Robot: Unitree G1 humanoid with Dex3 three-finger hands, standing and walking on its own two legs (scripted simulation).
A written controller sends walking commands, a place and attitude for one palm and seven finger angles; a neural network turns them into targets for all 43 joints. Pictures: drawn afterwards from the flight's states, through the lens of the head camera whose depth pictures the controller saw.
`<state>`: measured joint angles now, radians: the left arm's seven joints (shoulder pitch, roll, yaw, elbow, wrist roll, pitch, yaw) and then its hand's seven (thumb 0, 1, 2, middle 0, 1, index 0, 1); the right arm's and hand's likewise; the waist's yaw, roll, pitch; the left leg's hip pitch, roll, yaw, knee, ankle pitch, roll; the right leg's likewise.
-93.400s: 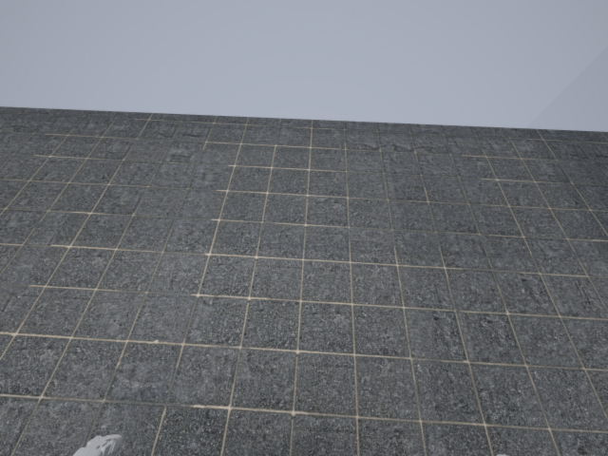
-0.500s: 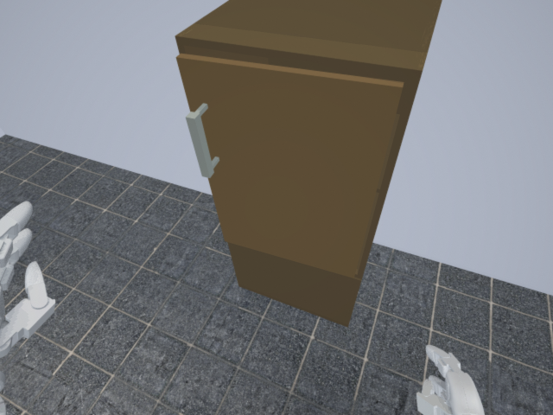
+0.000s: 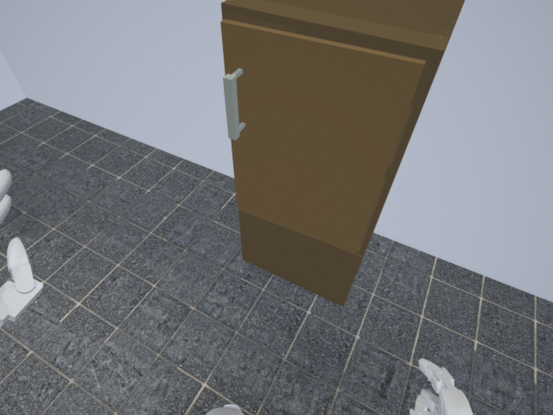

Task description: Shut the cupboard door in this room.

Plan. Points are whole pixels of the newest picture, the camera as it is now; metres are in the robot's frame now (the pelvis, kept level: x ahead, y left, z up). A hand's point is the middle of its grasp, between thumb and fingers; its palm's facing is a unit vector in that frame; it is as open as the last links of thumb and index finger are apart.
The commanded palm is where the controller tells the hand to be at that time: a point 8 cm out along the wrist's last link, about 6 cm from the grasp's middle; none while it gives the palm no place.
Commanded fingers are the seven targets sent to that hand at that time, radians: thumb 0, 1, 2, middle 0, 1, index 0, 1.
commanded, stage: step back with the hand held close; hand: left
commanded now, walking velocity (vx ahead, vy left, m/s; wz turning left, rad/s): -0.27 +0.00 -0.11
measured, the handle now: (236, 105) +0.76 +0.14 +0.05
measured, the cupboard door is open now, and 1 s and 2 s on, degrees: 3 3 3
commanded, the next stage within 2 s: stop stepping back and stand still in 0.20 s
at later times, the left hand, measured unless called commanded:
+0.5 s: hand out of the picture +0.02 +0.26 +0.21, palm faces +0.47 -0.70 -0.53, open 7.4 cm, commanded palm -0.03 +0.31 +0.19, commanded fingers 0.00 0.90 0.90 -0.20 -0.30 -0.20 -0.30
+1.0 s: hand out of the picture -0.01 +0.28 +0.20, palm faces +0.38 -0.78 -0.50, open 7.4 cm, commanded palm -0.07 +0.33 +0.19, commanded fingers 0.00 0.90 0.90 -0.20 -0.30 -0.20 -0.30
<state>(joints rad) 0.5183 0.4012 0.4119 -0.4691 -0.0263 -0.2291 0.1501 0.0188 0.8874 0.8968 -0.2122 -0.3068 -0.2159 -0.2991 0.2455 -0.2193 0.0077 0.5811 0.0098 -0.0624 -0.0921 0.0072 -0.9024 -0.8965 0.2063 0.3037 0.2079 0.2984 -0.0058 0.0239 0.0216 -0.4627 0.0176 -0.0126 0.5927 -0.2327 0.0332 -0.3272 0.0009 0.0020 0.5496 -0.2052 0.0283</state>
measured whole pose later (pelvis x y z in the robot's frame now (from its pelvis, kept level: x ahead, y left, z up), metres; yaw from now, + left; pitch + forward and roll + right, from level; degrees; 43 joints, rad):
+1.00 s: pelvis -0.22 +0.04 +0.00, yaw -2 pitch +0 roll +0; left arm 0.55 0.50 0.45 -0.56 -0.03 -0.22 0.17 0.02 0.89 0.90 -0.21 -0.31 -0.22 -0.30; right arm 0.26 -0.17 0.03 0.60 0.00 -0.10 -0.06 0.00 -0.90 -0.90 0.21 0.30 0.21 0.30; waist -0.03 -0.03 -0.01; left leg -0.28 0.10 0.07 0.69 -0.43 -0.01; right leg -0.30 0.05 -0.11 0.59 -0.29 -0.09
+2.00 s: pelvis -0.21 +0.09 +0.02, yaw -2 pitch -2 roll +0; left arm 0.31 0.18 0.01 1.12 0.02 0.01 0.03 0.01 0.91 0.90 -0.20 -0.30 -0.20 -0.30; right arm 0.29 -0.17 0.00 1.10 -0.01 0.02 -0.02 0.00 -0.91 -0.90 0.20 0.30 0.20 0.30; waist 0.00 0.01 0.02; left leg -0.23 0.00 0.06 0.40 -0.14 0.03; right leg -0.16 0.01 0.01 0.40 -0.21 0.00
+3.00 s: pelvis -0.18 +0.08 +0.02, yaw -2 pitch -1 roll +0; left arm 0.23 0.21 0.01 1.13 0.02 -0.01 0.02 0.01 0.91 0.90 -0.20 -0.30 -0.20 -0.30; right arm 0.21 -0.22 -0.01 1.12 -0.01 0.00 -0.02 0.00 -0.91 -0.90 0.20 0.30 0.20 0.30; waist -0.01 0.00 0.04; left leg -0.18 -0.01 0.07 0.37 -0.17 0.03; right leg -0.11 0.01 0.02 0.37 -0.23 0.00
